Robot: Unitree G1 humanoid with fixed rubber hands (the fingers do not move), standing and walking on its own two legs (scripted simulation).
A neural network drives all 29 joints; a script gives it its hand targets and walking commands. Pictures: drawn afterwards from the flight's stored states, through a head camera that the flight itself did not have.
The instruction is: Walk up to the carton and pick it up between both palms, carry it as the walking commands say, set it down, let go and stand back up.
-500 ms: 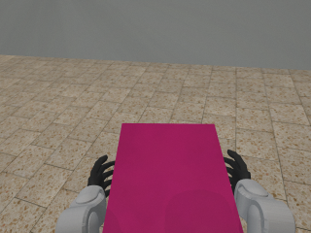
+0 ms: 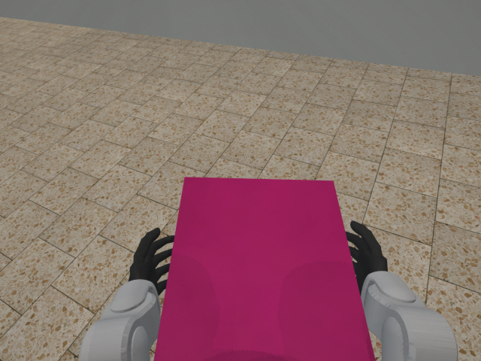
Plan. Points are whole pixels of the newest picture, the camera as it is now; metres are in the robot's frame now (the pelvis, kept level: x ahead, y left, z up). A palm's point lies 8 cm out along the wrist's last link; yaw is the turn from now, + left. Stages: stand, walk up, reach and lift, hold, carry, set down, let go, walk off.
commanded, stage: carry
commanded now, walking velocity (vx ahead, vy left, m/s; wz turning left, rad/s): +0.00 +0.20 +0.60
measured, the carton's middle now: (254, 290) +0.26 +0.01 +0.02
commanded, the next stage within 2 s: none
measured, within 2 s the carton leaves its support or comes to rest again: neither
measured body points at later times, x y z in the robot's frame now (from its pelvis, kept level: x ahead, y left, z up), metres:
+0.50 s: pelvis -0.06 +0.17 -0.01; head -0.04 +0.20 +0.44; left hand +0.13 +0.39 +0.04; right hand +0.22 +0.09 +0.06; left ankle -0.01 +0.26 -0.72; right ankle -0.06 +0.01 -0.65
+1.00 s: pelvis -0.15 +0.31 +0.00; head -0.15 +0.29 +0.45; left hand -0.03 +0.57 +0.09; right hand +0.14 +0.30 +0.08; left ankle -0.21 +0.47 -0.68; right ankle -0.06 +0.12 -0.72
